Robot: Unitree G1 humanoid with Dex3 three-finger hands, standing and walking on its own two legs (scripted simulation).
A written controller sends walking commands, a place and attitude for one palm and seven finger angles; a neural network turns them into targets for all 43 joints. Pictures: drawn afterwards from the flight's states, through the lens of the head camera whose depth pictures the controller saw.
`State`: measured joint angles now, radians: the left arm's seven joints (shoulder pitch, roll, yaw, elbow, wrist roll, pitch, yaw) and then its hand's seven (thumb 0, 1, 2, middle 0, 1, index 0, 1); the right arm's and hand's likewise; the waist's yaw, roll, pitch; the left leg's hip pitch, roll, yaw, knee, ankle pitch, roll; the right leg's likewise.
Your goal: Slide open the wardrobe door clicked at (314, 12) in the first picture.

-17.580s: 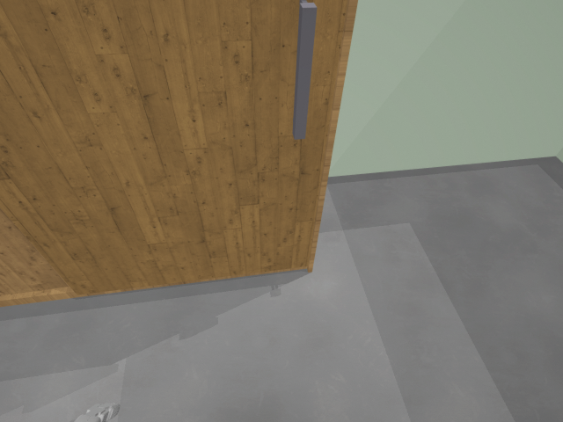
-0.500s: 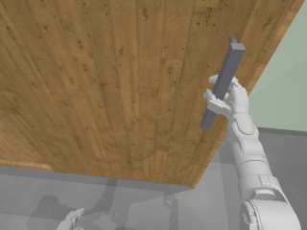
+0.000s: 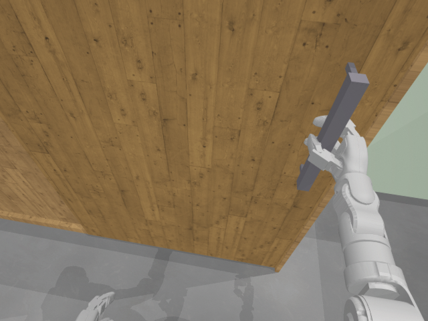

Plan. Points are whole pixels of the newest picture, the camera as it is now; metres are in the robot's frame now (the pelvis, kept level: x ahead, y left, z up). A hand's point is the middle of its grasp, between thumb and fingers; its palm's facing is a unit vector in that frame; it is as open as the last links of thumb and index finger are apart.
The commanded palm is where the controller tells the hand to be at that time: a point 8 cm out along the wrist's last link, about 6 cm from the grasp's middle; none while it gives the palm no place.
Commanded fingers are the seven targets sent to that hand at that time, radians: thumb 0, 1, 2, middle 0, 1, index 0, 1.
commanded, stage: grip the handle and tug to test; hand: right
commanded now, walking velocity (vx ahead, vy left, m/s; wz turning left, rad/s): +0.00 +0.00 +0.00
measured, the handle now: (323, 135) +0.47 -0.15 +0.12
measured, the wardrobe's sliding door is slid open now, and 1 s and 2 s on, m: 0.00 0.01 0.03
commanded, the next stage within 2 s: tug the door sideways, standing still in 0.20 s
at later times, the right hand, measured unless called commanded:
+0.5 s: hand (315, 151) +0.41 -0.13 +0.13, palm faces +0.06 +1.00 +0.01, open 6.0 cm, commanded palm +0.39 -0.16 +0.14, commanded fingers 0.00 -0.90 -0.90 0.45 1.40 0.45 1.40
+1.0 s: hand (310, 151) +0.41 -0.12 +0.13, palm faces +0.10 +0.99 -0.05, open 6.2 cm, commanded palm +0.39 -0.11 +0.14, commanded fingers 0.00 -0.90 -0.90 0.45 1.40 0.45 1.40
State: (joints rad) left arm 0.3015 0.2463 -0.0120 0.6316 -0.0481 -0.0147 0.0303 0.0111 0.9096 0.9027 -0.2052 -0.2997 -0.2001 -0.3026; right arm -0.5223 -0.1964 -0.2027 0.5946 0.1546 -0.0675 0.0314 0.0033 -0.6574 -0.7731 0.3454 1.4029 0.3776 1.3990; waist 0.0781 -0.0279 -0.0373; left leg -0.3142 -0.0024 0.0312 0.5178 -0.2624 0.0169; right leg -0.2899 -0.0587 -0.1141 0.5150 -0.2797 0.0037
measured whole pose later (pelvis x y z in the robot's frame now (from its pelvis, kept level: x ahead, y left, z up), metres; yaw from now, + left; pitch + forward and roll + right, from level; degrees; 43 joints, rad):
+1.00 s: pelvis +0.01 -0.01 -0.01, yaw -6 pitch +4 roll +0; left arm 0.28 0.22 -0.01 0.68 -0.02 -0.01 0.00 0.01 0.91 0.90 -0.21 -0.30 -0.20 -0.30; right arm -0.58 -0.07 0.04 0.49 0.12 0.05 -0.16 0.00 -0.72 -0.79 0.29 1.40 0.23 1.40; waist 0.00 -0.05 -0.03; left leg -0.31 0.05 0.11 0.57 -0.32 0.00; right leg -0.34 -0.01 -0.01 0.59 -0.32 -0.01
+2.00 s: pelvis +0.01 +0.08 -0.01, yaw -6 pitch -2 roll +2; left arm 0.06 0.19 0.03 0.64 -0.02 -0.01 0.03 0.01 0.91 0.90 -0.20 -0.30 -0.20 -0.30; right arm -0.63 -0.18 0.03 0.32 0.09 -0.09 -0.11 -0.03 -0.70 -0.84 0.38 1.40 0.21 1.40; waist -0.09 0.00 0.28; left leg -0.55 0.02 0.00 1.18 -0.42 0.00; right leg -0.27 -0.14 -0.09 0.61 -0.30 0.04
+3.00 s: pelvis +0.10 +0.33 +0.00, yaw -6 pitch -2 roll +3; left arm 0.07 0.20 0.04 0.57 -0.01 -0.08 -0.02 0.01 0.91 0.90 -0.20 -0.30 -0.20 -0.30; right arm -0.22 -0.11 0.04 -0.12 0.03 -0.11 -0.16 0.00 -0.71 -0.78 0.38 1.40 0.16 1.29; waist -0.09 -0.01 0.27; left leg -0.49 -0.02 0.02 1.07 -0.50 -0.01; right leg -0.26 -0.12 -0.11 0.60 -0.29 0.00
